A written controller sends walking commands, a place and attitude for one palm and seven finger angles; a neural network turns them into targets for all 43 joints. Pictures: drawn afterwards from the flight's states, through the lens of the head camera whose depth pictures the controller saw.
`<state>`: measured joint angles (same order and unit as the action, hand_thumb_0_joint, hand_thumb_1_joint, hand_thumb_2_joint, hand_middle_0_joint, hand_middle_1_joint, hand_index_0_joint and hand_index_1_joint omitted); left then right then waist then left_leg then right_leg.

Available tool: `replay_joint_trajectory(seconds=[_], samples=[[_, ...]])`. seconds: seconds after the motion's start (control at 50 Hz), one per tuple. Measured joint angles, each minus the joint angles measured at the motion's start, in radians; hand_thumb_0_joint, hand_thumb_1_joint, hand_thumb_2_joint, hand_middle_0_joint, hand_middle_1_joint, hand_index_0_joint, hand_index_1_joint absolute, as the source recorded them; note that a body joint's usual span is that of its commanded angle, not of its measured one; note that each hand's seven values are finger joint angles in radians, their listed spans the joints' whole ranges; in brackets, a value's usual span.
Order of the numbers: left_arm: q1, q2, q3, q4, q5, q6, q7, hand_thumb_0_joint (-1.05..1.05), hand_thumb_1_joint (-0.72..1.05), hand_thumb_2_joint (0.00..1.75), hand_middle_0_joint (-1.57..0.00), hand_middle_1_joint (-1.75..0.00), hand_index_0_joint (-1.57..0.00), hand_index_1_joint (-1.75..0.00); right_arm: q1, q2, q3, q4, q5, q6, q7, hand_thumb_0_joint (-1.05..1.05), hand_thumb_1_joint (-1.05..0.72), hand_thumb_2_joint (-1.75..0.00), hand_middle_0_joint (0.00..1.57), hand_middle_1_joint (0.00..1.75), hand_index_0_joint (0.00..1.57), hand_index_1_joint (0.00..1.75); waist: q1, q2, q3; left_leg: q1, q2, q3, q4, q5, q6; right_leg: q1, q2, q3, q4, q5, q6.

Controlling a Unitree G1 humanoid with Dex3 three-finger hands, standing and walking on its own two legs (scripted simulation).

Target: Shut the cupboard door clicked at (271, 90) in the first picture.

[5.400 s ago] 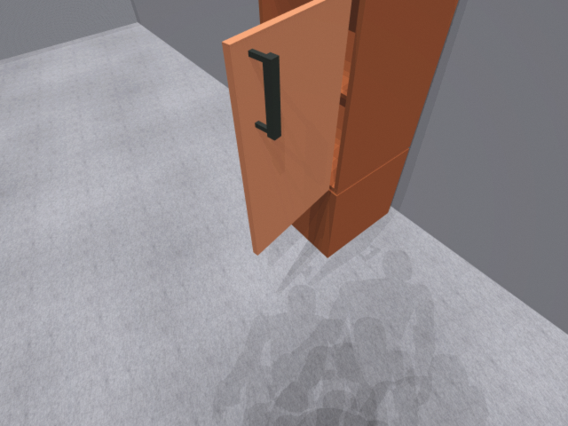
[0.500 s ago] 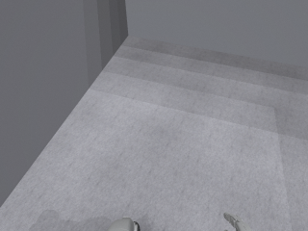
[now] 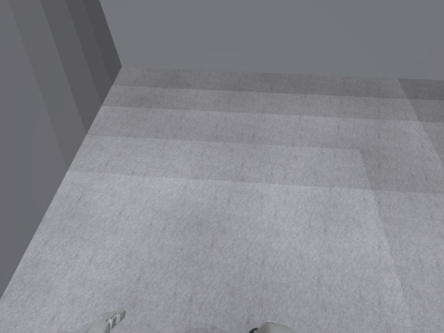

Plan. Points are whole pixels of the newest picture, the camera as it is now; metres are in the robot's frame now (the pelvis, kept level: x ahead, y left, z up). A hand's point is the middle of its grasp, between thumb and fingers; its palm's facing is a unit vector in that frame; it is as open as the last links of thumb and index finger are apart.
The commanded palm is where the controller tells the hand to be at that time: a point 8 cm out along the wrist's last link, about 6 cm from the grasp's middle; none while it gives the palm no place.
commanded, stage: walk to a spot facing it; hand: left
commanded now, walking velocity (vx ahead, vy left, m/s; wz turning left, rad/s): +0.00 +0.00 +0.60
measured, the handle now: out of the picture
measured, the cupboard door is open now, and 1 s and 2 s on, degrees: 100 100 100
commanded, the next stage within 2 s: none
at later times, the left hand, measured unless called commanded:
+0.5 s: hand out of the picture +0.12 +0.25 -0.16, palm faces +0.33 -0.92 -0.23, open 7.3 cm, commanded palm none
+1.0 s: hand out of the picture +0.05 +0.14 -0.14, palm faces +0.61 -0.75 -0.25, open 7.3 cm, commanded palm none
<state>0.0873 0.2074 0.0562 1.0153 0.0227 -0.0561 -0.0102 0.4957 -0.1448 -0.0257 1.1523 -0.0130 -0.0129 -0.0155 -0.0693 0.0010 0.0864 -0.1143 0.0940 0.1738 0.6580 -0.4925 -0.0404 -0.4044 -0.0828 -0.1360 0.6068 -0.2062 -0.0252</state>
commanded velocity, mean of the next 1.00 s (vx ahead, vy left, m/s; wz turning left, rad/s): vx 0.00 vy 0.00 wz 0.60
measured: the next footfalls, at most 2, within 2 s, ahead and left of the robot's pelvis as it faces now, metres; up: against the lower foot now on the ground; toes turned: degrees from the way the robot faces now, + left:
left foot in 0.32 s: +0.13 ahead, +0.14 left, +0.00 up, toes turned +21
right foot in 0.72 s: +0.19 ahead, -0.11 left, +0.00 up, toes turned +22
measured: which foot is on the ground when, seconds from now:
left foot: up 0.00-0.30, down 0.32-0.70, up 0.72-1.00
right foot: down 0.00-0.30, up 0.32-0.70, down 0.72-1.00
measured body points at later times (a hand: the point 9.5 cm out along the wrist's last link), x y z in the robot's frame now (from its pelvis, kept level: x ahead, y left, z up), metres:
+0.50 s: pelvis +0.08 +0.02 +0.01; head +0.12 +0.05 +0.45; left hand +0.10 +0.30 -0.14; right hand +0.25 -0.21 -0.12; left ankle +0.09 +0.12 -0.72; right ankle +0.08 -0.13 -0.64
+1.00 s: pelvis +0.13 -0.04 +0.02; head +0.19 -0.02 +0.46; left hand +0.02 +0.18 -0.13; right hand +0.36 -0.19 -0.14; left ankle +0.04 +0.07 -0.67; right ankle +0.16 -0.13 -0.72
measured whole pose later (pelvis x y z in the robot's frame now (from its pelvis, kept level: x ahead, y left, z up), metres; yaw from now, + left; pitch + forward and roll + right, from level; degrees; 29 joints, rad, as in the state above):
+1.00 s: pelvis +0.13 -0.04 +0.02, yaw +38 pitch +1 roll +3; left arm 0.24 0.17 0.04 0.93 0.02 -0.01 0.02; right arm 0.10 -0.24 -0.08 0.94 -0.01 0.09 0.03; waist 0.00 -0.01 0.12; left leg -0.43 0.03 0.07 0.90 -0.45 -0.08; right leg -0.20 -0.13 -0.24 0.53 -0.33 -0.02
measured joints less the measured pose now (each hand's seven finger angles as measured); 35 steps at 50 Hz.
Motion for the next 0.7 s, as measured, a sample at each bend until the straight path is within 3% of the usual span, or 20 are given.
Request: replay_joint_trajectory(seconds=[0.06, 0.1, 0.2, 0.3, 0.32, 0.36, 0.38, 0.42, 0.46, 0.58, 0.66, 0.7], samples=[[-0.033, -0.031, -0.014, -0.022, -0.009, -0.007, 0.016, 0.01, 0.92, 0.9, -0.19, -0.3, -0.2, -0.3, -0.033, 0.015, -0.004, 0.008, 0.01, 0.042, -0.001, 0.01, -0.91, -0.9, 0.2, 0.3, 0.2, 0.3, -0.009, 0.013, 0.022, -0.175, -0.014, -0.084, 0.369, -0.084, -0.007, 0.041, -0.017, -0.049, 0.017, -0.048, 0.0], [-0.031, -0.052, -0.019, -0.03, -0.01, 0.002, 0.026, 0.01, 0.92, 0.9, -0.2, -0.3, -0.2, -0.3, -0.069, 0.021, -0.008, -0.009, 0.008, 0.059, 0.004, 0.01, -0.91, -0.9, 0.2, 0.3, 0.2, 0.3, -0.01, 0.008, 0.016, -0.265, -0.014, -0.093, 0.461, -0.052, -0.013, 0.077, -0.025, -0.077, -0.013, -0.05, 0.002], [-0.006, -0.078, -0.005, -0.039, -0.011, 0.022, 0.035, -0.01, 0.93, 0.9, -0.2, -0.3, -0.21, -0.3, -0.173, 0.019, -0.02, -0.095, 0.0, 0.065, 0.019, 0.01, -0.91, -0.9, 0.2, 0.3, 0.2, 0.3, -0.005, -0.02, -0.017, -0.36, 0.001, -0.064, 0.33, 0.046, -0.019, 0.139, -0.047, -0.137, -0.062, -0.064, 0.019], [0.011, -0.058, 0.004, -0.054, -0.003, 0.046, 0.024, -0.02, 0.93, 0.9, -0.2, -0.3, -0.21, -0.3, -0.261, -0.021, -0.035, -0.181, -0.009, 0.053, 0.031, 0.01, -0.91, -0.9, 0.2, 0.3, 0.2, 0.3, 0.016, -0.036, -0.025, -0.3, -0.01, -0.034, 0.055, 0.189, -0.009, 0.151, -0.085, -0.194, 0.043, -0.153, 0.055], [0.021, -0.053, 0.007, -0.059, -0.006, 0.054, 0.021, -0.01, 0.92, 0.9, -0.2, -0.3, -0.21, -0.3, -0.269, -0.036, -0.04, -0.2, -0.013, 0.046, 0.033, 0.01, -0.91, -0.9, 0.2, 0.3, 0.2, 0.3, 0.017, -0.029, -0.034, -0.302, -0.014, -0.046, 0.034, 0.24, 0.022, 0.13, -0.09, -0.189, 0.102, -0.192, 0.068], [0.029, -0.027, 0.015, -0.062, -0.007, 0.081, 0.023, -0.01, 0.92, 0.9, -0.2, -0.3, -0.21, -0.3, -0.298, -0.048, -0.043, -0.222, -0.02, 0.034, 0.026, 0.01, -0.91, -0.9, 0.2, 0.3, 0.2, 0.3, 0.021, -0.043, -0.036, -0.331, -0.032, -0.053, 0.089, 0.198, 0.078, 0.046, -0.069, -0.078, 0.303, -0.331, 0.086], [0.03, -0.014, 0.021, -0.059, -0.005, 0.092, 0.025, 0.0, 0.92, 0.9, -0.2, -0.3, -0.21, -0.3, -0.307, -0.052, -0.043, -0.231, -0.021, 0.03, 0.02, 0.01, -0.91, -0.9, 0.2, 0.3, 0.2, 0.3, 0.024, -0.046, -0.039, -0.333, -0.038, -0.058, 0.09, 0.18, 0.09, 0.0, -0.048, -0.024, 0.41, -0.34, 0.091], [0.03, 0.007, 0.03, -0.052, -0.002, 0.103, 0.024, 0.0, 0.92, 0.9, -0.2, -0.3, -0.2, -0.3, -0.316, -0.061, -0.045, -0.244, -0.02, 0.025, 0.01, 0.01, -0.91, -0.9, 0.2, 0.3, 0.2, 0.3, 0.033, -0.045, -0.043, -0.319, -0.053, -0.071, 0.047, 0.187, 0.089, -0.07, -0.018, 0.044, 0.559, -0.283, 0.101], [0.032, 0.022, 0.035, -0.055, -0.001, 0.102, 0.021, 0.0, 0.92, 0.9, -0.2, -0.3, -0.2, -0.3, -0.32, -0.069, -0.043, -0.251, -0.018, 0.021, 0.004, 0.01, -0.91, -0.9, 0.2, 0.3, 0.2, 0.3, 0.046, -0.041, -0.041, -0.291, -0.068, -0.083, -0.019, 0.222, 0.082, -0.107, -0.005, 0.081, 0.606, -0.22, 0.112], [0.051, 0.046, 0.032, -0.081, -0.007, 0.103, 0.02, 0.01, 0.91, 0.9, -0.19, -0.3, -0.2, -0.3, -0.322, -0.09, -0.043, -0.253, -0.017, 0.034, 0.013, 0.01, -0.91, -0.9, 0.2, 0.3, 0.2, 0.3, 0.065, 0.002, -0.028, -0.235, -0.082, -0.145, -0.141, 0.284, 0.071, -0.083, 0.019, 0.112, 0.417, -0.205, 0.123], [0.059, 0.045, 0.024, -0.096, -0.011, 0.099, 0.019, 0.01, 0.91, 0.9, -0.19, -0.3, -0.2, -0.3, -0.324, -0.097, -0.051, -0.248, -0.018, 0.057, 0.023, 0.01, -0.9, -0.9, 0.2, 0.3, 0.2, 0.3, 0.057, 0.031, -0.017, -0.24, -0.088, -0.199, -0.132, 0.284, 0.044, -0.001, 0.042, 0.108, 0.198, -0.198, 0.111], [0.07, 0.042, 0.018, -0.107, -0.012, 0.087, 0.019, 0.01, 0.91, 0.9, -0.19, -0.3, -0.2, -0.3, -0.32, -0.1, -0.056, -0.247, -0.013, 0.069, 0.027, 0.01, -0.9, -0.9, 0.2, 0.3, 0.2, 0.3, 0.055, 0.039, -0.018, -0.26, -0.1, -0.228, -0.098, 0.27, 0.027, 0.071, 0.05, 0.098, 0.036, -0.133, 0.1]])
